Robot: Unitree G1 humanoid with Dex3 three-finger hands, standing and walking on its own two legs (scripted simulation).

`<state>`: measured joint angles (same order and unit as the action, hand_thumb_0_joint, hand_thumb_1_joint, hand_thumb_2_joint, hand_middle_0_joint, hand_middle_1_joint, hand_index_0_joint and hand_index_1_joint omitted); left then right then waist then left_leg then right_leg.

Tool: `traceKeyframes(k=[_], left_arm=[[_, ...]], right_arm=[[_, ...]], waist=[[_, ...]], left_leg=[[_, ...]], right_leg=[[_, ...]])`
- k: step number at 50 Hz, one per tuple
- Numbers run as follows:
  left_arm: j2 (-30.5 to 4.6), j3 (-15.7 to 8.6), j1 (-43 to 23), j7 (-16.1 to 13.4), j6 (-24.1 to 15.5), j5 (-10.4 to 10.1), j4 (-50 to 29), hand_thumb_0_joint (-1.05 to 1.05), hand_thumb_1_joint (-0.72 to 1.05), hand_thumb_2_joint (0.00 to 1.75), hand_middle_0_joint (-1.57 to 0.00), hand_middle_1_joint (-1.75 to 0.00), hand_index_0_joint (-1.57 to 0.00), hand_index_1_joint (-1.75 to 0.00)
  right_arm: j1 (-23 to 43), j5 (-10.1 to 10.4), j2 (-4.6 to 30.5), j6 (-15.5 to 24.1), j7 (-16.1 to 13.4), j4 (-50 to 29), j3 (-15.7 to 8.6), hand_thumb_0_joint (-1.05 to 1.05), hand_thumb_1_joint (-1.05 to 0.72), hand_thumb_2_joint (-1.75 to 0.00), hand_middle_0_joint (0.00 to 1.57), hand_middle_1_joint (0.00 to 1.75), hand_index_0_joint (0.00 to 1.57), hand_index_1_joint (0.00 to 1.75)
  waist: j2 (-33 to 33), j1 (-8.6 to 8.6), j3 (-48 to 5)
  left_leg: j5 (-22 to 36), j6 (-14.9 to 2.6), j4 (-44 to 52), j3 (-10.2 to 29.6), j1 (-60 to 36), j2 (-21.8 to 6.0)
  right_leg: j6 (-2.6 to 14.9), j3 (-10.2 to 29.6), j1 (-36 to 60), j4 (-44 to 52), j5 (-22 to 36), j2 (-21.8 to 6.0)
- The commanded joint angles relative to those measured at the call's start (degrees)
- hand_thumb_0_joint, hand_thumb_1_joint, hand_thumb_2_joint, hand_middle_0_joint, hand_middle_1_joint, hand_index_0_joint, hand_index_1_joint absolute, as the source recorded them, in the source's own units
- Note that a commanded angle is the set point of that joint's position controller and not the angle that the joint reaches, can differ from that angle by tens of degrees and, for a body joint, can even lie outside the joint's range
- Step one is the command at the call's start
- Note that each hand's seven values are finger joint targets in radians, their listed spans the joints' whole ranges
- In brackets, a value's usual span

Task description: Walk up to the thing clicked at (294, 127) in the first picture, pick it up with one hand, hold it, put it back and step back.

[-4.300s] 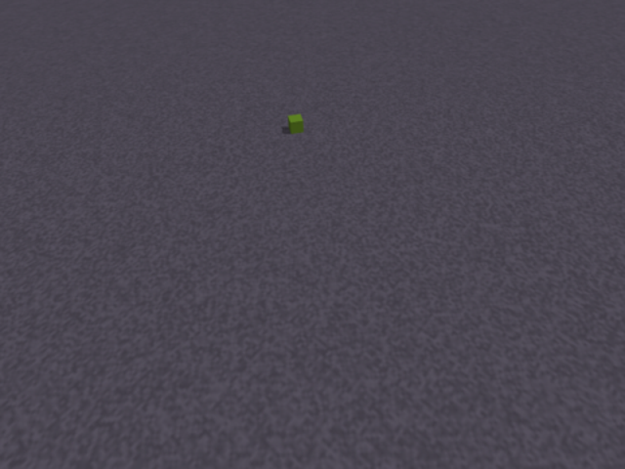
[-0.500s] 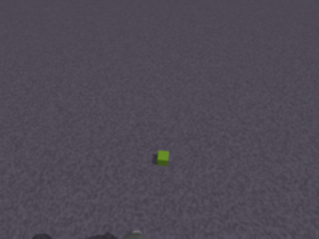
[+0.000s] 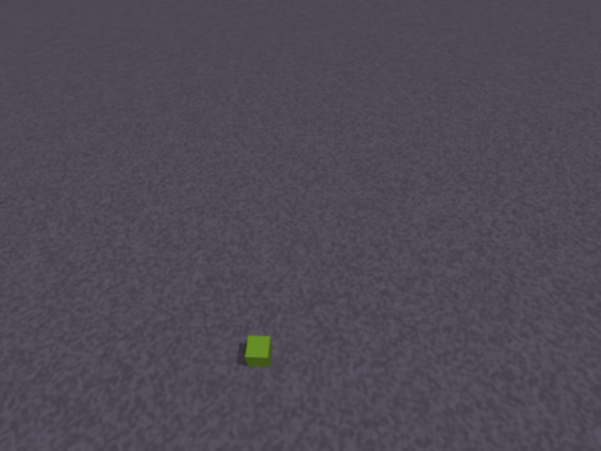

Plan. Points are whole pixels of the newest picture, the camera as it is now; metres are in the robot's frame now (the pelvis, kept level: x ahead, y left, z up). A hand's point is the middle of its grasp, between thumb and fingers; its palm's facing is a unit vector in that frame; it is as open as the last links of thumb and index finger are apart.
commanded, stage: walk up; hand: left
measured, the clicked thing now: (259, 351) +0.60 +0.18 -0.70
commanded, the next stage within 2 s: none
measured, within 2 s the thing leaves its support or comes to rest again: neither
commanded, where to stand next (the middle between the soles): +0.28 -0.04 m, yaw +5 degrees
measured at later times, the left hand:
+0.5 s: hand (175, 450) +0.19 +0.21 -0.13, palm faces +0.00 -0.95 -0.31, open 7.4 cm
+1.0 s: hand (190, 395) +0.26 +0.20 -0.13, palm faces +0.07 -0.89 -0.45, open 7.4 cm
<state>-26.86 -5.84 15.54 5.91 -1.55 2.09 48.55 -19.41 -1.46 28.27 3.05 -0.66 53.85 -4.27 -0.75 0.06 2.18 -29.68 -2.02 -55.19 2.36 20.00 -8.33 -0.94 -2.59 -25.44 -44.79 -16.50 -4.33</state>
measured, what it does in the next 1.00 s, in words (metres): walks ahead: left foot, then right foot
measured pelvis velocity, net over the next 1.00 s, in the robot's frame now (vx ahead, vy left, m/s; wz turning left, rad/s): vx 0.20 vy -0.09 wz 0.12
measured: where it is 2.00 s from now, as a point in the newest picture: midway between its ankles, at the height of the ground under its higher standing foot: outside the picture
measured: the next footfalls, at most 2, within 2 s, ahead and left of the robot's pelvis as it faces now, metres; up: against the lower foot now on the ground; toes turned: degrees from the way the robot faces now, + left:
left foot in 0.34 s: +0.23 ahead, +0.07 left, +0.00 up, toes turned +7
right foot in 0.66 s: +0.31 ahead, -0.20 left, +0.00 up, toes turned +5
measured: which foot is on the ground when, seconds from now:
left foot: up 0.00-0.32, down 0.34-0.66, up 0.68-0.94, down 0.96-1.00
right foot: down 0.00-0.34, up 0.36-0.64, down 0.66-1.00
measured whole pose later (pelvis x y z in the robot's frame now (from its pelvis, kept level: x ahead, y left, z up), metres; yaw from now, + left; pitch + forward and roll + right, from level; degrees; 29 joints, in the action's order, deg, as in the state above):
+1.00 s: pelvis +0.20 -0.09 +0.00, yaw +7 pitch -1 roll +1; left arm -24.4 -1.5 8.0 -1.0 -1.0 1.1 53.6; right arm -10.9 -2.0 24.1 -1.3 1.6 55.9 -3.4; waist 0.3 -0.4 6.1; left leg -23.3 -0.7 -45.2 -2.7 21.0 -0.4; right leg -0.8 -1.1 -29.2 -45.9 -16.9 -6.8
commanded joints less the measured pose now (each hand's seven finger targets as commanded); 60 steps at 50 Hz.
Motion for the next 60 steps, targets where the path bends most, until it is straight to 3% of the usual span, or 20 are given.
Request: traceKeyframes(k=[1, 5, 11, 15, 16, 17, 18, 19, 23, 29, 32, 34, 37, 47, 48, 50, 53, 56, 58, 60], left_arm=[[-17.15, -4.23, 3.64, -3.08, -1.48, -1.4, -3.07, 0.0, 0.9, 0.9, -0.2, -0.3, -0.2, -0.3], [-12.4, -2.55, 2.63, -3.42, -2.11, -1.2, -2.99, 0.0, 0.9, 0.9, -0.2, -0.3, -0.2, -0.3], [-12.64, -1.9, 4.65, -3.35, -2.42, -1.21, -4.09, 0.0, 0.9, 0.9, -0.2, -0.3, -0.2, -0.3], [-10.17, 0.09, 1.93, -3.24, -1.79, -1.62, -5.64, 0.0, 0.9, 0.9, -0.2, -0.3, -0.2, -0.3], [-7.35, 1.04, 2.9, -3.24, -1.85, -1.79, -5.79, 0.0, 0.9, 0.9, -0.2, -0.3, -0.2, -0.3], [-3.4, 1.78, 4.84, -3.07, -1.89, -2.04, -6.64, 0.0, 0.9, 0.9, -0.2, -0.3, -0.2, -0.3], [-9.91, -0.05, 4.63, -4.01, -1.25, -1.77, -5.8, 0.0, 0.9, 0.9, -0.2, -0.3, -0.2, -0.3], [-12.09, -0.11, 2.39, -4.5, -0.98, -1.4, -5.26, 0.0, 0.9, 0.9, -0.2, -0.3, -0.2, -0.3], [-9.58, -0.27, 5.63, -3.82, -0.63, -1.78, -2.38, 0.0, 0.9, 0.9, -0.2, -0.3, -0.2, -0.3], [-5.86, 0.16, 4.41, -5.13, -1.72, -2.4, 0.8, 0.0, 0.9, 0.9, -0.2, -0.3, -0.2, -0.3], [-9.43, -0.7, 5.53, -6.44, -2.68, -1.75, 3.19, 0.0, 0.9, 0.9, -0.2, -0.3, -0.2, -0.3], [-16.67, -1.24, 1.98, -7.25, -2.92, -1.87, 1.11, 0.0, 0.9, 0.9, -0.2, -0.3, -0.2, -0.3], [-14.48, -0.51, -5.59, -7.87, -2.44, -1.17, 0.54, 0.0, 0.9, 0.9, -0.2, -0.3, -0.2, -0.3], [-14.02, -0.35, -9.66, -8.34, -0.63, -0.99, 0.94, 0.0, 0.9, 0.9, -0.2, -0.3, -0.2, -0.3], [-11.89, 0.42, -9.28, -8.27, -0.3, -1.2, 1.21, 0.0, 0.9, 0.9, -0.2, -0.3, -0.2, -0.3], [-8.17, 1.42, -10.49, -8.67, 0.01, -2.04, 1.37, 0.0, 0.9, 0.9, -0.2, -0.3, -0.2, -0.3], [-8.23, 1.3, -7.05, -8.09, -0.9, -2.61, 4.59, 0.0, 0.9, 0.9, -0.2, -0.3, -0.2, -0.3], [-6.85, 1.79, -3.54, -7.77, -2.02, -2.36, 7.42, 0.0, 0.9, 0.9, -0.2, -0.3, -0.2, -0.3], [-8.78, 1.44, -4.87, -8.2, -2.57, -1.68, 7.3, 0.0, 0.9, 0.9, -0.2, -0.3, -0.2, -0.3], [-14.45, 0.81, -6.9, -7.76, -2.55, -1.72, 6.84, 0.0, 0.9, 0.9, -0.2, -0.3, -0.2, -0.3]], right_arm=[[2.64, 1.81, 11.56, 2.38, -0.62, -4.57, -1.91, 0.0, -0.9, -0.9, 0.2, 0.3, 0.2, 0.3], [-0.95, 1.15, 9.23, 2.6, 1.06, -2.08, -1.43, 0.0, -0.9, -0.9, 0.2, 0.3, 0.2, 0.3], [4.57, 0.77, 7.01, 2.63, 2.39, -5.89, -1.32, 0.0, -0.9, -0.9, 0.2, 0.3, 0.2, 0.3], [-2.6, 0.97, 7.52, 3.7, 1.6, -4.34, -2.35, 0.0, -0.9, -0.9, 0.2, 0.3, 0.2, 0.3], [-7.74, 0.42, 9.81, 3.94, 0.84, -3.46, -3.3, 0.0, -0.9, -0.9, 0.2, 0.3, 0.2, 0.3], [-10.44, -0.31, 14.88, 4.13, 0.12, -4.97, -4.53, 0.0, -0.9, -0.9, 0.2, 0.3, 0.2, 0.3], [-9.36, 1.38, 17.36, 3.71, 0.02, -6.65, -5.19, 0.0, -0.9, -0.9, 0.2, 0.3, 0.2, 0.3], [-7.62, 2.19, 15.6, 3.44, 0.02, -6.73, -5.01, 0.0, -0.9, -0.9, 0.2, 0.3, 0.2, 0.3], [-0.99, 1.65, 11.23, 3.62, -0.19, -7.81, -2.82, 0.0, -0.9, -0.9, 0.2, 0.3, 0.2, 0.3], [6.76, 1.36, 9.05, 1.07, 0.3, -8.2, -0.88, 0.0, -0.9, -0.9, 0.2, 0.3, 0.2, 0.3], [6.74, 2.17, 4.06, -1.11, 0.49, -8.0, 0.68, 0.0, -0.9, -0.9, 0.2, 0.3, 0.2, 0.3], [4.26, 1.96, 4.71, -2.85, -0.07, -7.19, 0.39, 0.0, -0.9, -0.9, 0.2, 0.3, 0.2, 0.3], [4.6, 1.7, 7.85, -3.62, -0.23, -3.17, -0.93, 0.0, -0.9, -0.9, 0.2, 0.3, 0.2, 0.3], [1.64, 0.07, 7.14, -3.78, 1.85, 0.65, -1.97, 0.0, -0.9, -0.9, 0.2, 0.3, 0.2, 0.3], [0.53, -0.48, 8.16, -3.49, 1.78, 1.49, -2.56, 0.0, -0.9, -0.9, 0.2, 0.3, 0.2, 0.3], [6.8, -0.78, 15.64, -3.31, 1.67, -1.39, -3.75, 0.0, -0.9, -0.9, 0.2, 0.3, 0.2, 0.3], [12.63, -0.63, 9.71, -2.13, 0.81, -2.58, -1.68, 0.0, -0.9, -0.9, 0.2, 0.3, 0.2, 0.3], [13.96, 0.44, 9.25, -2.44, 0.83, -2.02, -1.27, 0.0, -0.9, -0.9, 0.2, 0.3, 0.2, 0.3], [11.15, 1.38, 5.51, -2.52, 0.71, -1.56, 0.18, 0.0, -0.9, -0.9, 0.2, 0.3, 0.2, 0.3], [9.0, 1.01, 6.03, -2.49, 0.37, -0.34, -0.29, 0.0, -0.9, -0.9, 0.2, 0.3, 0.2, 0.3]], waist=[[9.96, -3.54, 3.66], [11.99, -2.06, 2.35], [9.12, -3.78, 1.58], [1.07, 2.11, -1.61], [-4.91, 4.86, -5.9], [-15.22, 4.9, -7.78], [-8.03, 5.08, -7.5], [-1.08, 4.26, -3.42], [-6.06, 0.06, 2.37], [-9.46, -1.67, -1.97], [1.69, -3.67, -4.18], [10.4, -2.16, -6.55], [8.8, -0.43, -3.0], [10.88, 1.37, -6.13], [6.38, 2.44, -6.16], [-14.1, 2.57, -0.83], [-3.92, -0.79, 0.45], [-8.06, -2.16, -4.42], [-2.73, -1.66, -5.97], [6.46, 0.25, -6.37]], left_leg=[[6.24, -0.02, -14.77, 2.76, 24.88, 3.24], [7.62, 0.57, -1.51, -1.95, 14.07, 3.16], [12.97, 0.43, 12.84, -5.63, 8.32, 5.25], [19.21, -1.15, 24.75, -7.32, -15.2, 8.52], [13.28, -3.51, 28.62, 0.39, -25.01, 4.83], [8.96, -8.71, 34.14, 25.92, -33.0, -10.56], [5.88, -17.13, 38.07, 39.88, -30.42, -19.19], [10.6, -17.83, 37.41, 35.61, -24.91, -18.63], [24.75, -11.01, 35.61, 10.52, -8.73, -8.35], [38.83, -8.84, 24.08, -0.17, 2.55, -3.14], [15.03, -3.2, 9.61, -4.63, 10.29, 3.95], [-4.97, -0.08, -3.42, 0.32, 9.26, 7.05], [-1.38, 0.0, -4.07, 1.85, 9.65, 3.67], [6.21, -0.27, 15.93, -5.55, -4.68, 7.85], [6.55, -1.21, 20.63, -3.75, -9.12, 7.74], [-15.49, -11.32, 38.68, 27.35, -0.71, -10.66], [15.03, -9.76, 29.65, 14.32, -1.79, -5.0], [27.51, -6.78, 21.4, 5.19, -2.84, -1.86], [27.88, -2.97, 17.19, 3.27, 0.78, -0.22], [5.73, -0.52, 13.65, -1.54, 0.27, 6.27]], right_leg=[[12.8, 31.67, 14.07, 31.9, -27.49, -15.83], [14.38, 16.11, 9.56, 28.11, -9.49, -11.53], [13.88, 12.36, 12.28, 27.38, -4.92, -12.07], [9.98, 4.09, 1.99, 13.43, 2.86, -8.17], [7.45, 0.14, -2.64, 0.03, 9.68, -4.34], [3.15, -2.17, -15.44, -14.77, -8.27, 3.46], [2.85, 2.23, -18.91, -20.77, -16.2, 2.89], [2.76, 6.15, -18.96, -23.39, -14.51, 0.36], [2.03, 5.46, -8.76, -14.11, -5.07, -3.21], [0.87, -1.19, 9.91, 5.08, 7.5, 1.65], [1.9, 1.69, 20.43, 13.6, 14.33, 1.18], [13.35, 31.63, 12.55, 24.41, 7.93, -20.39], [11.95, 23.74, 8.35, 21.91, -3.72, -14.81], [10.2, 13.79, 0.09, 15.67, -5.78, -11.6], [7.76, 10.6, -4.34, 10.92, -8.87, -9.26], [2.06, -0.67, -12.2, -8.37, -17.94, 3.13], [2.01, 4.54, -5.75, -7.85, -10.71, 1.87], [1.59, -1.0, 8.56, 9.75, -0.07, 3.69], [3.59, 7.3, 17.35, 15.43, 11.22, -0.16], [11.6, 23.78, 12.78, 18.28, 1.91, -11.64]])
